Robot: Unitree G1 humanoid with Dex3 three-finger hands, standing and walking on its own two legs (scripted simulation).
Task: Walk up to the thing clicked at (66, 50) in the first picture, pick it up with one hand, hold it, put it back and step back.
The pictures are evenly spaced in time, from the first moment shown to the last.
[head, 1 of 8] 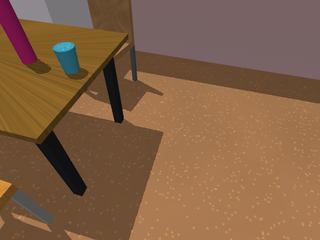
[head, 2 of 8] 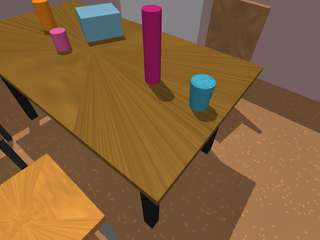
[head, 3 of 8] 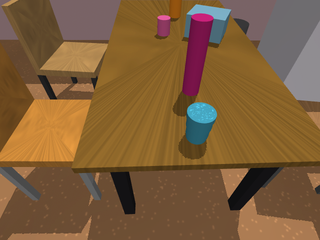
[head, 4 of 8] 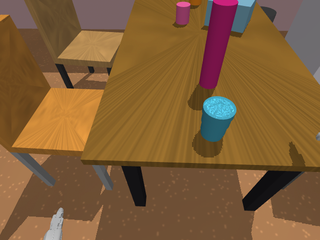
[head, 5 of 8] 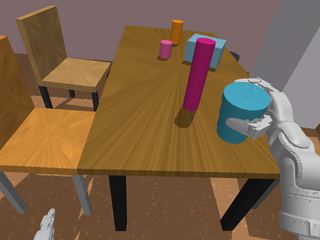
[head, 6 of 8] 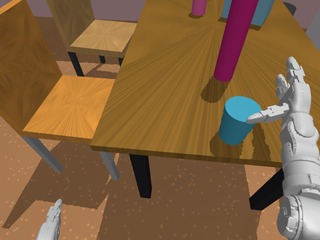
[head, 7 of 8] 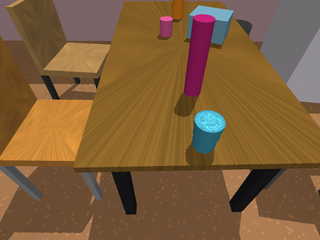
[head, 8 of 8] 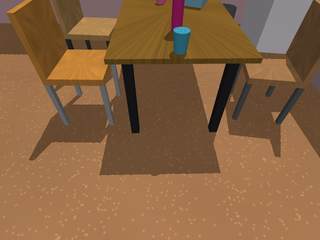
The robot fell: no
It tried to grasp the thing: yes
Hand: right
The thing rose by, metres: 0.23
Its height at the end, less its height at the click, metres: +0.00
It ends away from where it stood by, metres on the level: 0.04
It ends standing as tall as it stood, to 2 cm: yes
